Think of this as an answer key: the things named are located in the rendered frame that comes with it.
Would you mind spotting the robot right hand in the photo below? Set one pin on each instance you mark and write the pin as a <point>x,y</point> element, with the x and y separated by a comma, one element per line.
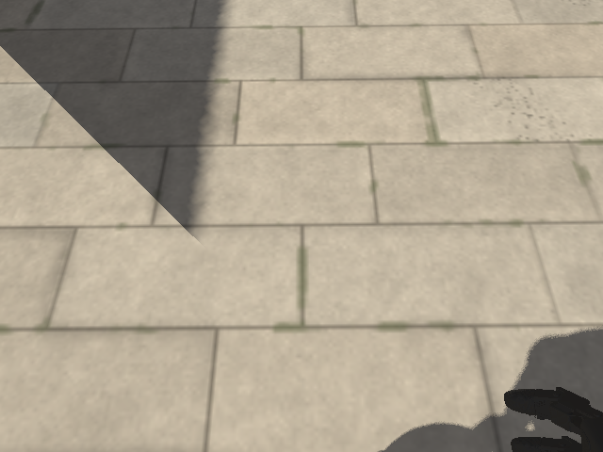
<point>566,410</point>

